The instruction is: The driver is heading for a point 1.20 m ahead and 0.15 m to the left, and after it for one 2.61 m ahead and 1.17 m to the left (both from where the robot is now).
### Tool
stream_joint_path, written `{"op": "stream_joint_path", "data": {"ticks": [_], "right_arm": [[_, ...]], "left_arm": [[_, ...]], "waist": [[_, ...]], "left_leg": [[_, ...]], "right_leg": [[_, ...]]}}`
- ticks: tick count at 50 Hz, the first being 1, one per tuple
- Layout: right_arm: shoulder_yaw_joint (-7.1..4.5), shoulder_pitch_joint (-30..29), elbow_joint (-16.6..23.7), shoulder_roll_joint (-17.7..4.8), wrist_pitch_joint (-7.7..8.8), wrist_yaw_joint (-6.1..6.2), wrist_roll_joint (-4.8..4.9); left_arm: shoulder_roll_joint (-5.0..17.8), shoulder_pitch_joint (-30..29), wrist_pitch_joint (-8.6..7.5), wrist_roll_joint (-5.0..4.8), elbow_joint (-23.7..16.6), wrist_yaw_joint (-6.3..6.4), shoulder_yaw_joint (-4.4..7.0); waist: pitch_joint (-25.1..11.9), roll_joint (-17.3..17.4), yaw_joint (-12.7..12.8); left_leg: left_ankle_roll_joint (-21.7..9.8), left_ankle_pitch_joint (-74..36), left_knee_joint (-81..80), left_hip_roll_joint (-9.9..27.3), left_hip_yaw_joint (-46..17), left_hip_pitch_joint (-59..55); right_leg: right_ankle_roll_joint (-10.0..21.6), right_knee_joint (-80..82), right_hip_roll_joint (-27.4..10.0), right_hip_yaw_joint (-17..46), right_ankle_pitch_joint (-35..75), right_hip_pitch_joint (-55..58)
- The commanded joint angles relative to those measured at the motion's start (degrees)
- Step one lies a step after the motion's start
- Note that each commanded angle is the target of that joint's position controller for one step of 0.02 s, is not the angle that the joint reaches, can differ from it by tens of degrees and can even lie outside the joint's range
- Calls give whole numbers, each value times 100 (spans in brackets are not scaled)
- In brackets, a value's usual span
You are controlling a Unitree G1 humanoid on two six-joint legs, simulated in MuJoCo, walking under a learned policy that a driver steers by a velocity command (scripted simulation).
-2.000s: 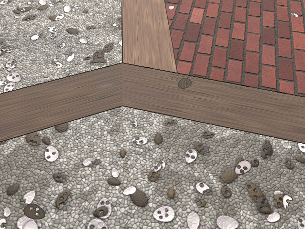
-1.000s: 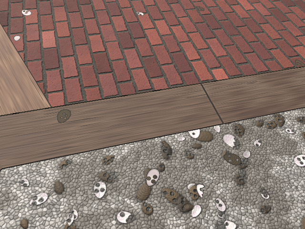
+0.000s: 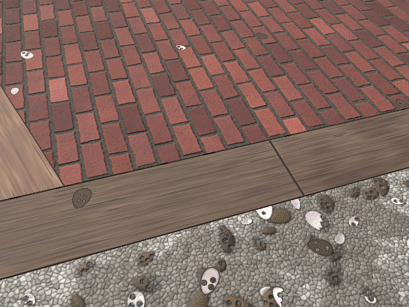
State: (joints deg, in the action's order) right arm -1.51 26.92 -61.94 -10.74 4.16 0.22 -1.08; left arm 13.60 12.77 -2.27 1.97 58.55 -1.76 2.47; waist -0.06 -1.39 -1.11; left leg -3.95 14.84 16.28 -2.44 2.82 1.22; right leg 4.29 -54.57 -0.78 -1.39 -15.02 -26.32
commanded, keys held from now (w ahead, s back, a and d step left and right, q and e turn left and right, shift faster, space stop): w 1.00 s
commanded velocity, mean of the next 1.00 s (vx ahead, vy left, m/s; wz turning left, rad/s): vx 0.48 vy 0.00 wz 0.00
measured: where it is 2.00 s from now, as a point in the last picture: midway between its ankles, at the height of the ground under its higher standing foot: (208, 185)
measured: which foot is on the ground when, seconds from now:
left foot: down 0.00-0.28, up 0.30-0.82, down 0.84-1.00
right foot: up 0.00-0.26, down 0.28-0.86, up 0.88-1.00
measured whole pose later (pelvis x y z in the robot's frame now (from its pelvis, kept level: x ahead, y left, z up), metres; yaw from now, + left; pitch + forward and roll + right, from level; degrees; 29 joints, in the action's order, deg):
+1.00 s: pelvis +0.55 +0.00 -0.01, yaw +0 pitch -1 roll +0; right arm -3.4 12.4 -56.6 -12.2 4.5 -0.5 -1.1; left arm 11.8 18.0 -4.4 1.4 58.7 -0.1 2.4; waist 3.7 -1.2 0.8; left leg -5.9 9.6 24.5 -3.5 6.6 14.7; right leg 5.1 -67.2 -1.0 -0.1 -18.0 -21.5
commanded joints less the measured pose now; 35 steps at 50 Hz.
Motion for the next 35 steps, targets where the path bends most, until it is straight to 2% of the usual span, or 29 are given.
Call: {"op": "stream_joint_path", "data": {"ticks": [1, 4, 7, 10, 11, 12, 13, 14, 15, 16, 17, 18, 19, 21, 23, 26, 28, 31, 35], "right_arm": [[-52, 442, 30, -522, 151, 7, 21], [3, 655, -50, -463, 160, 22, -1], [19, 723, -83, -527, 166, 49, -15], [-3, 649, -121, -658, 178, 72, -14], [-13, 535, -113, -709, 186, 78, -7], [-35, 437, -107, -786, 183, 91, -2], [-57, 346, -94, -853, 160, 98, 5], [-64, 242, -59, -880, 140, 92, 36], [-4, 339, 104, -628, 129, 62, 51], [64, 1011, 142, -17, 100, -5, 212], [-94, 417, 192, -613, 77, 14, 83], [-123, -115, 399, -629, 107, -10, 58], [-120, -347, 438, -545, 132, -20, 38], [-116, -261, 412, -344, 5, -84, -90], [-123, -299, 449, -225, -106, -142, -110], [-142, -1020, 718, -296, -207, -189, -128], [-140, -1602, 922, -347, -217, -206, -99], [-86, -2309, 1161, -280, -188, -221, -35], [-45, -2961, 1381, -282, -160, -208, -7]], "left_arm": [[228, -504, -47, 23, -374, -53, 31], [125, -1239, -15, -4, -688, -42, -20], [5, -1851, -17, -65, -959, -51, -104], [112, -1888, -26, -83, -1086, -11, -94], [189, -1660, -42, -83, -1051, 25, -58], [300, -1191, -70, -84, -921, 71, 0], [438, -387, -116, -97, -668, 118, 81], [586, 524, -168, -59, -375, 175, 173], [1052, 1411, -201, 94, -223, 230, 307], [1363, 1441, -162, 141, -238, 184, 372], [1112, 955, -132, -97, -261, 128, 351], [772, 347, -163, -152, -360, 118, 253], [459, 99, -229, -129, -365, 97, 177], [101, 125, -315, -114, -214, 140, 56], [131, 464, -405, -119, -59, 169, 34], [333, 817, -438, -132, 46, 192, 46], [315, 1054, -421, -136, 83, 192, 16], [290, 1359, -413, -141, 138, 199, -24], [324, 1817, -393, -106, 286, 250, -41]], "waist": [[790, 599, 5], [886, 657, -126], [946, 785, -246], [902, 856, -134], [763, 844, 18], [482, 845, 242], [37, 798, 572], [-424, 704, 963], [-1110, 121, 1154], [-1698, -1068, 691], [-1155, -220, 656], [-315, -151, 430], [67, 94, 289], [206, 11, -48], [231, -52, -140], [485, -87, -97], [605, -84, 33], [647, -109, 216], [664, -192, 440]], "left_leg": [[-589, -962, -1034, 1442, -1286, -469], [-614, -2207, -919, 1306, -894, -336], [-604, -2793, -886, 1229, -638, -155], [-579, -3683, -696, 1406, -543, -313], [-527, -4536, -373, 1443, -459, -405], [-454, -5386, 195, 1458, -383, -528], [-379, -5804, 1098, 1410, -305, -554], [-293, -5226, 2243, 1254, -181, -30], [-245, -2995, 3977, 962, -23, 1115], [-63, 1563, 6069, -146, -91, 2948], [-196, 1101, 6360, 144, -729, 3385], [-232, 488, 6100, 410, -646, 3502], [-233, 182, 5817, 581, -602, 3284], [-139, 69, 5331, 775, -587, 2726], [-43, 53, 5043, 791, -474, 2670], [105, -437, 4483, 908, -272, 3268], [192, -859, 3949, 935, -154, 3612], [251, -1368, 2944, 806, 42, 3563], [148, -1506, 2138, 594, 221, 3569]], "right_leg": [[-116, -290, -238, -105, 492, -1709], [-234, 274, -167, -358, 705, -1746], [-191, 1293, -17, -574, 973, -1205], [70, 1935, 124, -661, 928, -544], [190, 2051, 242, -677, 840, -156], [302, 2121, 389, -672, 701, 374], [426, 2325, 535, -663, 683, 1174], [554, 2643, 405, -515, 851, 2379], [792, 2745, -916, 965, -238, 3725], [1627, 3582, -2424, 4004, -691, 4724], [1474, 4015, -2096, 4026, -1163, 4063], [1288, 4167, -1917, 3039, -895, 3169], [1159, 4344, -1661, 2430, -76, 2471], [895, 4513, -1238, 1575, 753, 1726], [885, 4596, -1123, 1219, 1348, 1603], [858, 4829, -1000, 863, 1471, 1649], [801, 4889, -917, 711, 1760, 1822], [656, 4833, -803, 461, 2381, 2057], [640, 4653, -930, 383, 2979, 2806]]}}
